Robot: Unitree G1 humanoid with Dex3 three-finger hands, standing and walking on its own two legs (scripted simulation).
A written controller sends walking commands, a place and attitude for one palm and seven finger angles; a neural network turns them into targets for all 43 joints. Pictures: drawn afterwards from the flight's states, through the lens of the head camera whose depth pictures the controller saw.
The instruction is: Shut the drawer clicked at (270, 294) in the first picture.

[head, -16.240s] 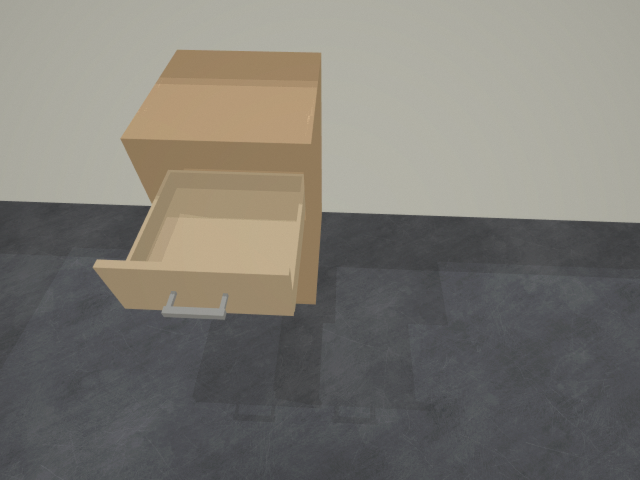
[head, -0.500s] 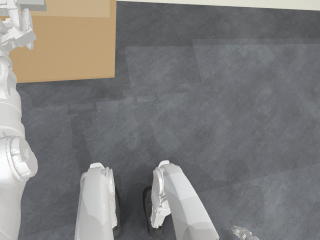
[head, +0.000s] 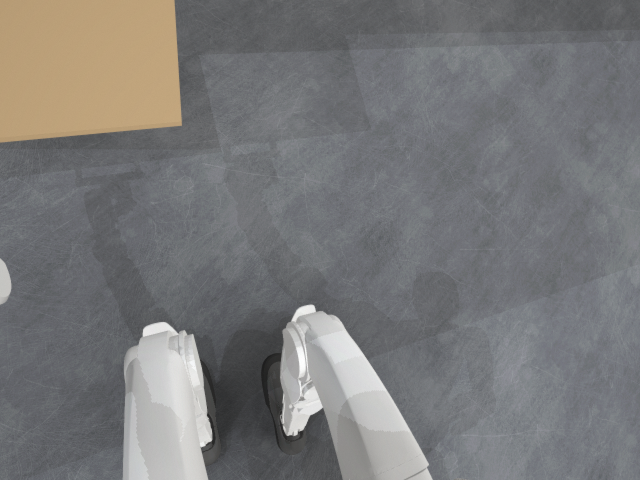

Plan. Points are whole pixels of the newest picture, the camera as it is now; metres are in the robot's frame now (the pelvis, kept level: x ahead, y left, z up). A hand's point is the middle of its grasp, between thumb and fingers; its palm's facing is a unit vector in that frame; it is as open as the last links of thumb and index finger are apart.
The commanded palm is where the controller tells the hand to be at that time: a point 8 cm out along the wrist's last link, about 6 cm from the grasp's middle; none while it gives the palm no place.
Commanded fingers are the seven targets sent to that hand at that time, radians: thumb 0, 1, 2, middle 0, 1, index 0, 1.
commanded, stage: push the drawer shut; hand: left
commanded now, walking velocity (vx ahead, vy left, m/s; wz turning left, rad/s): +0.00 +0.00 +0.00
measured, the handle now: out of the picture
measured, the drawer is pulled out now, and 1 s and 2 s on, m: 0.00 0.00 0.00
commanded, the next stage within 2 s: pull the fist back off the drawer in 0.16 s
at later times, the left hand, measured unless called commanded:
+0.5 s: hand out of the picture +0.60 +0.29 +0.03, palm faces +0.17 -0.98 -0.07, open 3.3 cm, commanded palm +0.62 +0.24 +0.04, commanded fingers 0.00 0.90 0.90 -1.40 -1.60 -1.40 -1.60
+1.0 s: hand out of the picture +0.58 +0.28 +0.03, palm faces +0.20 -0.98 -0.05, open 3.2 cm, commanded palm +0.58 +0.26 +0.04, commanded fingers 0.00 0.90 0.90 -1.40 -1.60 -1.40 -1.60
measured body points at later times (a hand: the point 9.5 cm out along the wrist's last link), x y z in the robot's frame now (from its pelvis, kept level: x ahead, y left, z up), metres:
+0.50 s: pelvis -0.02 +0.00 -0.01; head +0.24 +0.10 +0.35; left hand +0.59 +0.34 +0.04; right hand -0.03 -0.25 -0.08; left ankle +0.08 +0.09 -0.47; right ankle +0.06 -0.09 -0.47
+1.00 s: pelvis +0.02 +0.00 +0.02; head +0.26 +0.08 +0.39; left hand +0.57 +0.33 +0.03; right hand +0.04 -0.25 -0.08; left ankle +0.08 +0.09 -0.47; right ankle +0.06 -0.09 -0.47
